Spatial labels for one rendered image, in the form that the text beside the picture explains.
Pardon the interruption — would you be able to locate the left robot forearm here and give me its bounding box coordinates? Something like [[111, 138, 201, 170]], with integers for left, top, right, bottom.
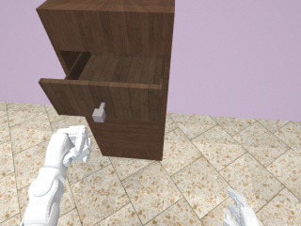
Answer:
[[20, 167, 67, 226]]

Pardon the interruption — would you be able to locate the robot right hand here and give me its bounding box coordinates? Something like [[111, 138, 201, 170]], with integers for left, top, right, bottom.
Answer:
[[223, 187, 261, 226]]

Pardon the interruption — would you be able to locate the cabinet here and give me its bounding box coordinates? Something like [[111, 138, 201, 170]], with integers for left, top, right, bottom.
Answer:
[[36, 0, 175, 161]]

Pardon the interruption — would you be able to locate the drawer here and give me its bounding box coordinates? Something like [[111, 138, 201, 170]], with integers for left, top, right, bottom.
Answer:
[[38, 51, 166, 122]]

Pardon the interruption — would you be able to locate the robot left hand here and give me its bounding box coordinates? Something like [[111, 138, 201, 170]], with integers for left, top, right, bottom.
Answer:
[[44, 125, 93, 173]]

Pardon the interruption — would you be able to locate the handle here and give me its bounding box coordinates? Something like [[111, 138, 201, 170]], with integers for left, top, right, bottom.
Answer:
[[92, 102, 106, 122]]

